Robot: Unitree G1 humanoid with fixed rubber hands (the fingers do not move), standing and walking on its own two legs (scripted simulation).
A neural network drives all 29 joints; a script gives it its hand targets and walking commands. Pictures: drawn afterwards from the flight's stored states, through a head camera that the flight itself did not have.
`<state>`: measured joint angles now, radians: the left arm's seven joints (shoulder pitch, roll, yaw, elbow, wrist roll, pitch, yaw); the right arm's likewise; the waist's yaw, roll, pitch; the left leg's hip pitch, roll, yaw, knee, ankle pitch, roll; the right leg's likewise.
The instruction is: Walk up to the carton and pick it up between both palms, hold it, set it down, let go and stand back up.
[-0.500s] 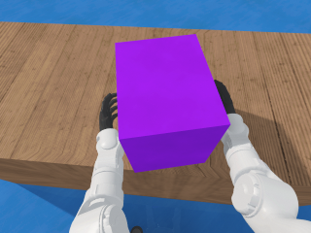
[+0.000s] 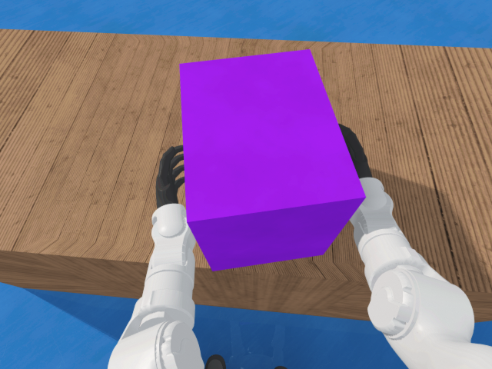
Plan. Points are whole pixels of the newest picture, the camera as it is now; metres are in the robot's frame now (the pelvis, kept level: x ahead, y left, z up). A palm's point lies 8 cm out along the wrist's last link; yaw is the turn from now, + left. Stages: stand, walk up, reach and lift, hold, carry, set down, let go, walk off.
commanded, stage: set down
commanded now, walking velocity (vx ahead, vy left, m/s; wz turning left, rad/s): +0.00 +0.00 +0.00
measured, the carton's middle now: (257, 168) +0.46 +0.05 -0.01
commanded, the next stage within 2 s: none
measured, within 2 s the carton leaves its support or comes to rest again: neither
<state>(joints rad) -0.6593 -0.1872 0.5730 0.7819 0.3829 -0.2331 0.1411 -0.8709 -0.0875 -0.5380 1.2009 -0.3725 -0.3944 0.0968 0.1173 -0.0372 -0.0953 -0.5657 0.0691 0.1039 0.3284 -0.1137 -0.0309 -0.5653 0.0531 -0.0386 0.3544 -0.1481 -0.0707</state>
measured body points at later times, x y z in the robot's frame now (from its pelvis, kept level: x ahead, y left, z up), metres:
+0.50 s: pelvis -0.01 +0.00 -0.02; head +0.13 -0.01 +0.41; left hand +0.38 +0.21 -0.03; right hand +0.50 -0.10 +0.00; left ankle +0.00 +0.14 -0.74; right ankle -0.01 -0.07 -0.74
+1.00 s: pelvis -0.03 +0.00 -0.02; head +0.11 -0.02 +0.41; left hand +0.39 +0.23 +0.03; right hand +0.51 -0.15 +0.04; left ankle +0.00 +0.14 -0.74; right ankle -0.01 -0.07 -0.74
